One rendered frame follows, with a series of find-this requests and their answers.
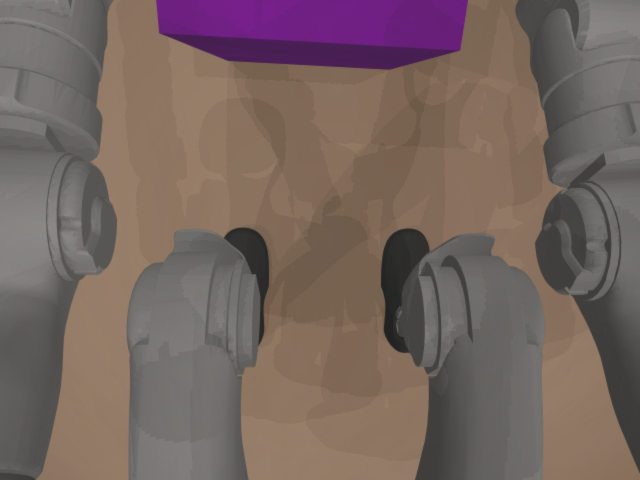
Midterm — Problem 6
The right robot upper arm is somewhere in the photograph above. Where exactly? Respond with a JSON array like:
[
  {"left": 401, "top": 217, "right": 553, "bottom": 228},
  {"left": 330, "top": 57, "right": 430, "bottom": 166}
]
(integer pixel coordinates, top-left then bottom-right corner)
[{"left": 535, "top": 178, "right": 640, "bottom": 473}]

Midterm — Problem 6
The robot left forearm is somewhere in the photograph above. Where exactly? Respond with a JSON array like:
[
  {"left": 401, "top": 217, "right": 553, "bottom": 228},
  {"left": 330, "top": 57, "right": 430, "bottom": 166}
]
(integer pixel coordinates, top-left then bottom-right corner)
[{"left": 0, "top": 0, "right": 114, "bottom": 162}]

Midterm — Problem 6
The robot right thigh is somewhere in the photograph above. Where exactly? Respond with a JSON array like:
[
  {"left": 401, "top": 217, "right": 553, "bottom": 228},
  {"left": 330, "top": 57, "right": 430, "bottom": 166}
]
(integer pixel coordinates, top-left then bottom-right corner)
[{"left": 407, "top": 255, "right": 543, "bottom": 480}]

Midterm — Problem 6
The robot right forearm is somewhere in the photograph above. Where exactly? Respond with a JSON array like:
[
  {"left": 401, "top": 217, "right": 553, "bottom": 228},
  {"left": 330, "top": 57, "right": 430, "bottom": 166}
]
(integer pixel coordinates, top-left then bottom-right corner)
[{"left": 515, "top": 0, "right": 640, "bottom": 188}]

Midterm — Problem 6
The robot left foot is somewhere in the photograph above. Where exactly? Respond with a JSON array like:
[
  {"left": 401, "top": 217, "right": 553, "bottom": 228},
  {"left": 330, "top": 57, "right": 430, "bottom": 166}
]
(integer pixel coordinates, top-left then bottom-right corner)
[{"left": 224, "top": 228, "right": 269, "bottom": 346}]

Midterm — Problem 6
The carton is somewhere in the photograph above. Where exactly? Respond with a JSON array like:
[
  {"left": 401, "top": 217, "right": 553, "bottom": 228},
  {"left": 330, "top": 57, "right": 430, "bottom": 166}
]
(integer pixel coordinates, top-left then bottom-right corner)
[{"left": 156, "top": 0, "right": 468, "bottom": 70}]

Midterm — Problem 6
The left robot upper arm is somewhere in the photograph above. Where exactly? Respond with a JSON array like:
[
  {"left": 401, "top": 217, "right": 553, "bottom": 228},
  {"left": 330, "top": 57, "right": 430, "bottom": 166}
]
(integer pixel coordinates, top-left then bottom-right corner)
[{"left": 0, "top": 148, "right": 117, "bottom": 480}]

